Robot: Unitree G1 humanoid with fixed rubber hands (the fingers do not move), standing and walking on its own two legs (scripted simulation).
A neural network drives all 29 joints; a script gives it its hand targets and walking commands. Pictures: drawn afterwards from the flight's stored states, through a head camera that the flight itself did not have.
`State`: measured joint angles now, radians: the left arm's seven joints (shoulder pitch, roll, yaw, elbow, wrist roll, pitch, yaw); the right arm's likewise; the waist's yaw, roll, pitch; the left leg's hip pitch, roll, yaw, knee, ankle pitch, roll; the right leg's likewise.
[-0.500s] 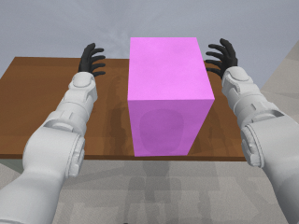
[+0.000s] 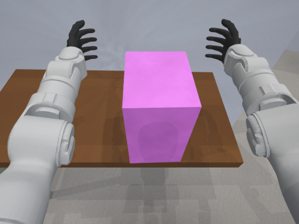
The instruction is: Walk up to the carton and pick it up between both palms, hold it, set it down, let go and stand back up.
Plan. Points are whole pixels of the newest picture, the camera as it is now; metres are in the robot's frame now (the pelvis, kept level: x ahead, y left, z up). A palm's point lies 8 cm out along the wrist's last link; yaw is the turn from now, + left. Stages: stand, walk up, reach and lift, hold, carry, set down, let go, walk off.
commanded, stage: set down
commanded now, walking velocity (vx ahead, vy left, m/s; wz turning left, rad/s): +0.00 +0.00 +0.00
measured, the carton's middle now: (155, 112) +0.45 +0.00 +0.02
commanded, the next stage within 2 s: none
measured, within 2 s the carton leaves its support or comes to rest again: neither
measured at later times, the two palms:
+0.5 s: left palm (74, 103) +0.40 +0.21 +0.11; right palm (220, 97) +0.42 -0.17 +0.12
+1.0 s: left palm (75, 131) +0.34 +0.21 +0.07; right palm (219, 127) +0.36 -0.17 +0.07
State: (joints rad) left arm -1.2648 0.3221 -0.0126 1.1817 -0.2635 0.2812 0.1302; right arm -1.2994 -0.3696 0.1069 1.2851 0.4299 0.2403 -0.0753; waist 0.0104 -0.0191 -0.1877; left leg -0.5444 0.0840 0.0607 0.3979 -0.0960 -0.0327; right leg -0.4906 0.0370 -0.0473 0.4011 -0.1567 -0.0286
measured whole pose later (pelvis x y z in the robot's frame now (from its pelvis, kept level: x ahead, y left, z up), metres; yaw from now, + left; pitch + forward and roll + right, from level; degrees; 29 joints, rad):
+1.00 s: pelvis +0.01 +0.01 +0.01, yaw +0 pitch -1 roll +0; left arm -0.29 0.12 0.13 0.29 -0.04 0.32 0.04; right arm -0.37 -0.19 0.03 0.56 0.27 0.06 -0.10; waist 0.02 -0.03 0.04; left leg -0.18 0.06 0.08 0.31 -0.12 -0.02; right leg -0.13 0.02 -0.03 0.33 -0.18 -0.02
